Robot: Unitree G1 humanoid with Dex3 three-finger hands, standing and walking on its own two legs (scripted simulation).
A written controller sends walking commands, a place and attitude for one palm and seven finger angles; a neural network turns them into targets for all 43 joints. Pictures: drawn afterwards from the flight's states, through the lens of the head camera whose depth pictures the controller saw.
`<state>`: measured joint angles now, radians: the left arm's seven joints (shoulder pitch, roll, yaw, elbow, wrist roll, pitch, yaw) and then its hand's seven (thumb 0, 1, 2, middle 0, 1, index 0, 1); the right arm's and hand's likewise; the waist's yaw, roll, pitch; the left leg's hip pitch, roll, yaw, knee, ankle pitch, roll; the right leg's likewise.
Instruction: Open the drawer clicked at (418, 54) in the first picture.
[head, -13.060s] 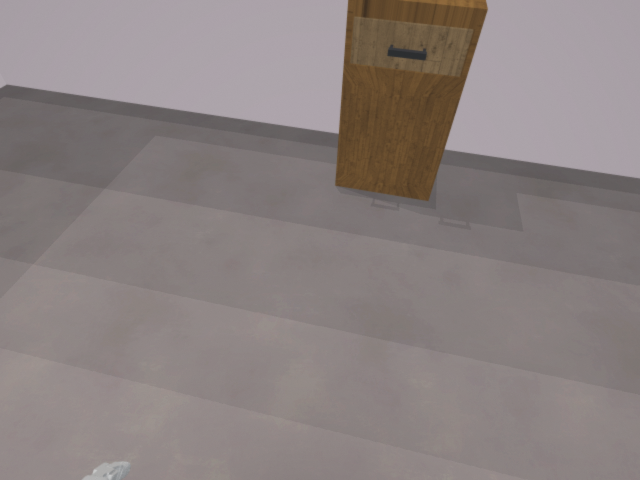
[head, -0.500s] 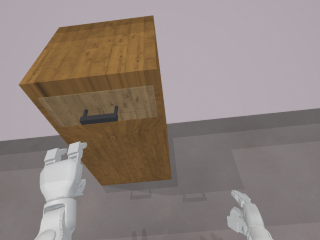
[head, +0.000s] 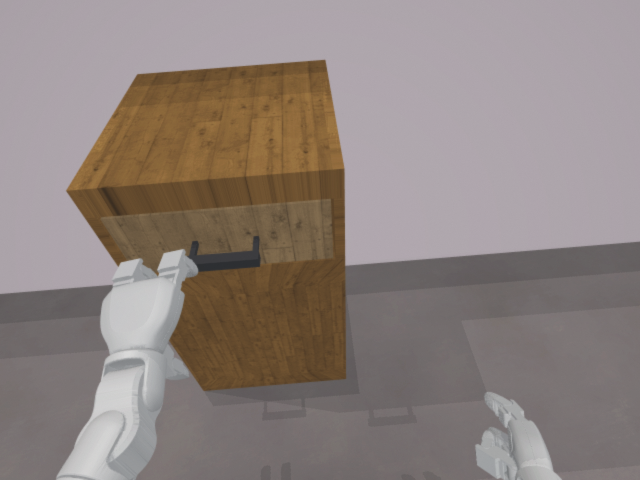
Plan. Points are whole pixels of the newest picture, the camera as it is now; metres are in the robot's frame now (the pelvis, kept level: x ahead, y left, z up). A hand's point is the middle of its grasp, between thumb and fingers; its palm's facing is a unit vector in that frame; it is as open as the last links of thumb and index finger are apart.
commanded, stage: raise the hand with hooked fingers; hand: left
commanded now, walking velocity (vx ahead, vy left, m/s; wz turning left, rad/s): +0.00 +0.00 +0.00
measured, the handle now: (224, 252) +0.50 +0.25 -0.06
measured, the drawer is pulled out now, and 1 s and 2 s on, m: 0.00 0.00 0.00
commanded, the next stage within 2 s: move the hooked fingers above the handle in 0.68 s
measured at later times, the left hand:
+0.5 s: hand (169, 286) +0.32 +0.24 +0.08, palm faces +0.03 -0.10 -0.99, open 13.8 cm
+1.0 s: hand (190, 290) +0.32 +0.22 +0.07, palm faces +0.01 -0.07 -1.00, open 13.8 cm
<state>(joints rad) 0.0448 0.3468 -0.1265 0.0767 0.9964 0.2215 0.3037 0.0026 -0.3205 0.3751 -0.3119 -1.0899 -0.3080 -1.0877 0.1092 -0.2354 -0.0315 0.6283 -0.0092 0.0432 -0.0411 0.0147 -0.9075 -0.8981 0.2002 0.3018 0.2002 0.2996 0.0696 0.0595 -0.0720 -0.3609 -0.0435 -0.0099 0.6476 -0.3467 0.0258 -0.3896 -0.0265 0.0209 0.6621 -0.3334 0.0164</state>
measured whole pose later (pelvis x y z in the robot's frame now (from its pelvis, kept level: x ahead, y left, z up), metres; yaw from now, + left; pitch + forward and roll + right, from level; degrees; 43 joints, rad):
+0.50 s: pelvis +0.01 +0.00 +0.01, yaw +1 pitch +3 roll +0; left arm -0.09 0.42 -0.09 0.09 0.96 0.15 0.08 0.00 -0.49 0.30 -0.32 -1.20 -0.32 -1.20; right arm 0.16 -0.25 -0.01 0.63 0.00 0.09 -0.03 0.01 -0.91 -0.90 0.20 0.30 0.20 0.30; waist 0.07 0.07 -0.03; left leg -0.26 -0.03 -0.03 0.50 -0.29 0.02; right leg -0.28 -0.02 0.00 0.50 -0.27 0.01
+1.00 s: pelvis +0.00 -0.03 +0.01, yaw +1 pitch +3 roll +1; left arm -0.19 0.41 -0.12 0.26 0.98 0.13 0.13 0.00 -0.49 0.30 -0.32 -1.20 -0.32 -1.20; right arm 0.11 -0.24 0.00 0.64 0.01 0.07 -0.07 0.01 -0.91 -0.90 0.20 0.30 0.20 0.30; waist 0.07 0.06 -0.04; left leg -0.29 -0.01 -0.04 0.52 -0.28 -0.01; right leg -0.33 0.00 -0.01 0.56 -0.29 -0.02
